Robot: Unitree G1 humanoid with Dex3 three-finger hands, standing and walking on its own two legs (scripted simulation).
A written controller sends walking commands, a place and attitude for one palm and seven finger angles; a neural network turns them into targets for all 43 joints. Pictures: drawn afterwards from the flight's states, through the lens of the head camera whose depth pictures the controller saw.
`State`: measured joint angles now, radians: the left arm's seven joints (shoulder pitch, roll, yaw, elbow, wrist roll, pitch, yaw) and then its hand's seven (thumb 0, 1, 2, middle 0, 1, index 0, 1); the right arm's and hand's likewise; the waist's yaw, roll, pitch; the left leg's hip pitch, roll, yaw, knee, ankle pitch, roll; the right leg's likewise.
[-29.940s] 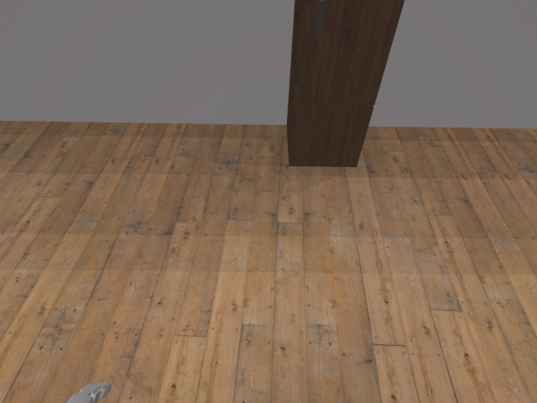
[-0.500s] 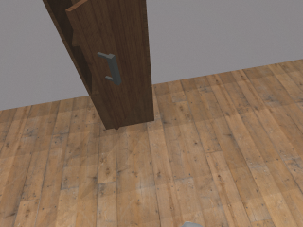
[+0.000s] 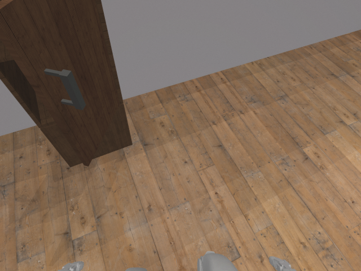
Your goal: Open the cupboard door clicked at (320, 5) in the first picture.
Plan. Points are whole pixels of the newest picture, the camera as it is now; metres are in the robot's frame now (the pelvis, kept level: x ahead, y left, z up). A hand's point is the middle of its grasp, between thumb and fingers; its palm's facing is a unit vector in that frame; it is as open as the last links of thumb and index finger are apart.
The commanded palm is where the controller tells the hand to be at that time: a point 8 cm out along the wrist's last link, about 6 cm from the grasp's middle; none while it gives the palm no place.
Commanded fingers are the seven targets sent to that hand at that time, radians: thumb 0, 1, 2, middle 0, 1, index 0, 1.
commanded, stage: walk to a spot facing it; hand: left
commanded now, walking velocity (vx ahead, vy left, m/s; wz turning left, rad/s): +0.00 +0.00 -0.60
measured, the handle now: (66, 89) +0.50 +0.36 +0.04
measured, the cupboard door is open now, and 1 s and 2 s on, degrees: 52 52 52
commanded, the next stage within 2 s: turn to face it in 1.98 s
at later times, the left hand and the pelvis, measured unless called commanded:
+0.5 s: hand (122, 246) +0.18 +0.16 -0.18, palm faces -0.33 -0.93 -0.19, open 7.4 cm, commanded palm none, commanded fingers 0.00 0.90 0.90 -0.20 -0.30 -0.20 -0.30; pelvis +0.05 -0.01 -0.01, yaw -21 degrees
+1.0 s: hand (215, 178) +0.39 -0.08 -0.16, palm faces -0.62 -0.76 -0.22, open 7.3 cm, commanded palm none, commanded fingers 0.00 0.90 0.90 -0.20 -0.30 -0.20 -0.30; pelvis +0.18 -0.15 +0.00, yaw -37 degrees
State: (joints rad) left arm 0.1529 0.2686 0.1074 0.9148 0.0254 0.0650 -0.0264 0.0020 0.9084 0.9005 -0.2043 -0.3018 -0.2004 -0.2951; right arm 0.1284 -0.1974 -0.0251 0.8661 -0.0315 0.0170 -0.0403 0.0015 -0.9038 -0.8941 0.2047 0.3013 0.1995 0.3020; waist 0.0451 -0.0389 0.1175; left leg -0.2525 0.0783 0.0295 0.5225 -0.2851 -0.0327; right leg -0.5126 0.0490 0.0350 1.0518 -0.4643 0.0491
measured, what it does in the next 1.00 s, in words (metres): walks ahead, turning right: right foot, then left foot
